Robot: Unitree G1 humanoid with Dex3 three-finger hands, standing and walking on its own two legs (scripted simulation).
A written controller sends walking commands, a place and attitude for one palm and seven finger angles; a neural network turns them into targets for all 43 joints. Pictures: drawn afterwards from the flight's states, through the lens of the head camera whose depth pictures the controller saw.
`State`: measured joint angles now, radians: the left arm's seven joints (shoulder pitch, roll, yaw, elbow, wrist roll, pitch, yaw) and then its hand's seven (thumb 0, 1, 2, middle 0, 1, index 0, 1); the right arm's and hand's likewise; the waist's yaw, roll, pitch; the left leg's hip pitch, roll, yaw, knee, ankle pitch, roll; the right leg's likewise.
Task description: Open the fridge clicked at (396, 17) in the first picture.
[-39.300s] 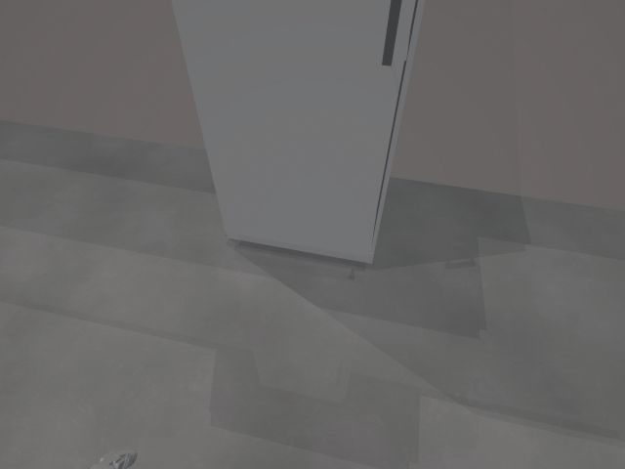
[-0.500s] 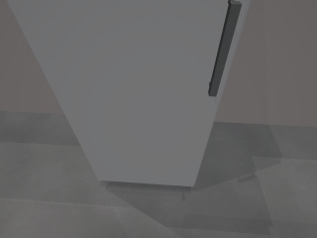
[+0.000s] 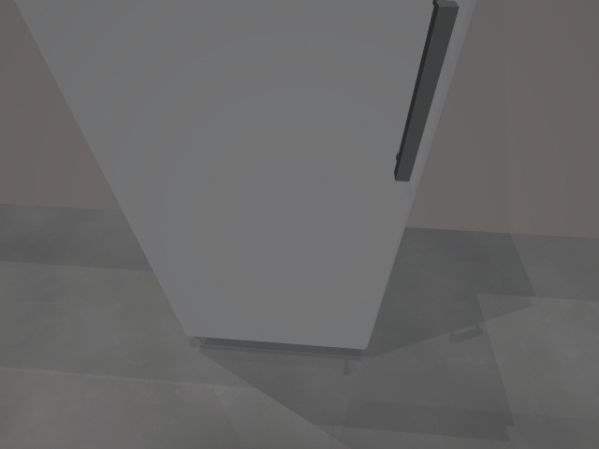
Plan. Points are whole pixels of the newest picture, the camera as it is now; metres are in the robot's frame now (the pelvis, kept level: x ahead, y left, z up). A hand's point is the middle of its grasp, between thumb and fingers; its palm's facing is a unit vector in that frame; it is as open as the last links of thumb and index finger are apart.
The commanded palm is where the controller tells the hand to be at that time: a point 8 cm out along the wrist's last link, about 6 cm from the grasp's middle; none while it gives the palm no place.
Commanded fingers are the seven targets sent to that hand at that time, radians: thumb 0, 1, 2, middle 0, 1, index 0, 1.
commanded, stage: look again from close up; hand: right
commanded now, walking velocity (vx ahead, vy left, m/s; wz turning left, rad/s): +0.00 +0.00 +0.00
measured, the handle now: (418, 99) +0.53 -0.14 +0.22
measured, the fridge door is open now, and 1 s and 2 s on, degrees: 0 0 0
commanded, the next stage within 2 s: raise the hand to about handle height in 1.56 s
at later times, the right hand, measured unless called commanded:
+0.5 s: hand out of the picture +0.05 -0.23 -0.16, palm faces -0.03 +0.95 -0.31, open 7.4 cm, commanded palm none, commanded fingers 0.00 -0.90 -0.90 0.20 0.30 0.20 0.30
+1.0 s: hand out of the picture +0.13 -0.21 -0.16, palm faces -0.04 +0.95 -0.31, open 7.4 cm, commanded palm none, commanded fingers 0.00 -0.90 -0.90 0.20 0.30 0.20 0.30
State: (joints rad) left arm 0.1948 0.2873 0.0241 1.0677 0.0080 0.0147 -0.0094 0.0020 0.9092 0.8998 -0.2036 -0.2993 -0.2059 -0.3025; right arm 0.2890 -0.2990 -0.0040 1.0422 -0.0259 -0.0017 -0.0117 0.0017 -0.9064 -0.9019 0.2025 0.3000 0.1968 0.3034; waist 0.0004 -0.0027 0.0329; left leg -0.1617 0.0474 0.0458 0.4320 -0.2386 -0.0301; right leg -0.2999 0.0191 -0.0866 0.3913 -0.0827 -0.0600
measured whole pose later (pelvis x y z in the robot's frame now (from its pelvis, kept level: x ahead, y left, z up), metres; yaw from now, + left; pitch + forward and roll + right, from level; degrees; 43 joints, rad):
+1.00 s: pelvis +0.06 +0.02 +0.01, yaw +0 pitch -1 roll +0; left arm 0.12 0.31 -0.01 1.10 0.00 -0.01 0.00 0.00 0.91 0.90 -0.20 -0.30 -0.21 -0.30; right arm 0.16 -0.31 0.01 1.07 -0.01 -0.01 -0.01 0.00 -0.91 -0.90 0.20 0.30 0.20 0.30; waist 0.01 0.01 0.05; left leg -0.04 0.03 0.04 0.32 -0.26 -0.02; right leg -0.20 0.02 -0.07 0.34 -0.12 -0.04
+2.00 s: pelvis +0.02 +0.05 -0.04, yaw +0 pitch +5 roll +0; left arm 0.18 0.22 0.00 0.63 -0.05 -0.22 0.04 0.01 0.91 0.90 -0.21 -0.30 -0.21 -0.30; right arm 0.29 -0.29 -0.30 0.32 0.34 -0.47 0.43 0.00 -0.70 -0.81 0.22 0.43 0.21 0.44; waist 0.02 0.00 -0.07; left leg -0.48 0.00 0.05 0.86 -0.46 0.03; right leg -0.62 -0.04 -0.05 0.80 -0.26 0.00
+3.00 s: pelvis +0.03 +0.03 +0.00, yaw -2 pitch -3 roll +1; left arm 0.19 0.25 -0.10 0.61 -0.10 -0.24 0.12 0.01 0.91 0.90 -0.20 -0.30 -0.21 -0.30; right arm -0.05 -0.48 -0.44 -0.01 0.36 0.24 0.39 -0.01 0.43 -0.33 0.30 1.16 0.29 1.16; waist -0.07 -0.06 -0.02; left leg -0.11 0.01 0.08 0.48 -0.31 0.00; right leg -0.30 -0.01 -0.02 0.51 -0.16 -0.03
